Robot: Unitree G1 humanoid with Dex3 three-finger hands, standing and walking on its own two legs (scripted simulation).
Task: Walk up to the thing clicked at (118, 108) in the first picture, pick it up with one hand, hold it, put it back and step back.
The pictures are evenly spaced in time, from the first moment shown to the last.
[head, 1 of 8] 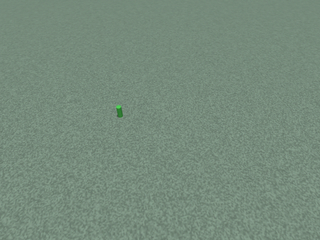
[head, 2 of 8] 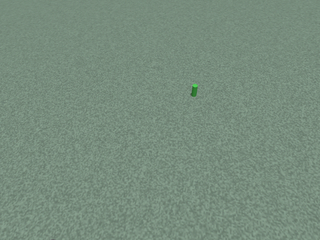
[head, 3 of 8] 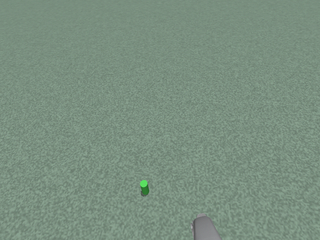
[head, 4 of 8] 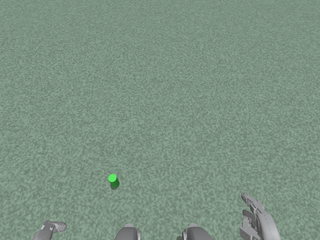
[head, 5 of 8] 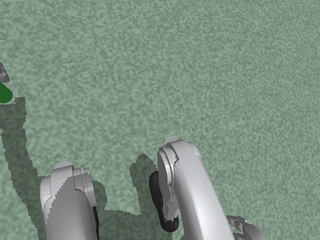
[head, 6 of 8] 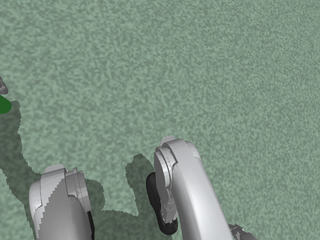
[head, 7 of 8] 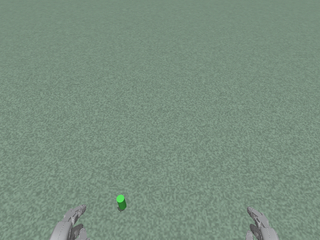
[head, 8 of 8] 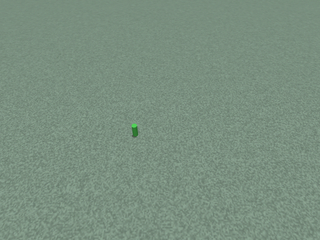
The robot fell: no
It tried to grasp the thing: yes
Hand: left
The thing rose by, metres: 0.66
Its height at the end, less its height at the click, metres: +0.00
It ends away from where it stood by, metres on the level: 0.01
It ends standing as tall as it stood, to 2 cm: yes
